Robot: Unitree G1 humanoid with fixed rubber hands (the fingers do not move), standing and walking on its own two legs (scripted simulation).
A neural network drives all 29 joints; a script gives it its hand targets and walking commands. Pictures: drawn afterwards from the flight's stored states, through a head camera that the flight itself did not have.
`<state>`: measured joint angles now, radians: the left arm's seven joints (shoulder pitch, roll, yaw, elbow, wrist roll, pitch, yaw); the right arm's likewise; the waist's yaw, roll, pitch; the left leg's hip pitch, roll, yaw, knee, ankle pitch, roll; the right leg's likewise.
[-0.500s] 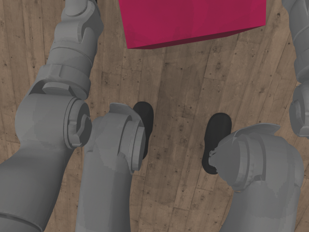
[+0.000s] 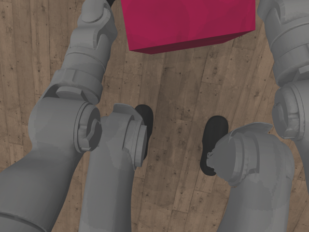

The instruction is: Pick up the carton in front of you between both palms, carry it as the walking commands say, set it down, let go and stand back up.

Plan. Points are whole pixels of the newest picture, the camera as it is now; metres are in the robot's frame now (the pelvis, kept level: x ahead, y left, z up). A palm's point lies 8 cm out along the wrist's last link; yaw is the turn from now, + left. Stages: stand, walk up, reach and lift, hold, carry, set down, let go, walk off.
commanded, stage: reach and lift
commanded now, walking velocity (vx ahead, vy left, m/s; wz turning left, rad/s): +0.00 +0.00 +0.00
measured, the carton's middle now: out of the picture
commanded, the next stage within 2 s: none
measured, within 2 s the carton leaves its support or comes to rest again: leaves its support in 0.26 s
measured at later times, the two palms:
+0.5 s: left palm out of the picture +0.52 +0.16 -0.07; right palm out of the picture +0.54 -0.14 -0.09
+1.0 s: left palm out of the picture +0.48 +0.17 +0.08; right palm out of the picture +0.50 -0.13 +0.07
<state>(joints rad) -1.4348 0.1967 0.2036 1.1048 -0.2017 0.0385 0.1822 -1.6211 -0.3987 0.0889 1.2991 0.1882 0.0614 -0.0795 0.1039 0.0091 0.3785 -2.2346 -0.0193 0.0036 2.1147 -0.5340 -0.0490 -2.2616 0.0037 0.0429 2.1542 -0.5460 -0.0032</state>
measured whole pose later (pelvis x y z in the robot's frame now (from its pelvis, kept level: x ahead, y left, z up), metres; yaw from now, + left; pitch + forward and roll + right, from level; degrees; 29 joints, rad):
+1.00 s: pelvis +0.01 +0.01 +0.13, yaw -3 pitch +42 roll +0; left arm -0.92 -0.07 0.52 0.53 0.18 0.38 0.08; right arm -1.01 -0.03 -0.35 0.72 -0.21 0.41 -0.02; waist 0.05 -0.01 -0.19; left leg -1.96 -0.05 -0.05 1.70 -0.49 -0.04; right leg -1.96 0.05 0.04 1.71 -0.49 0.03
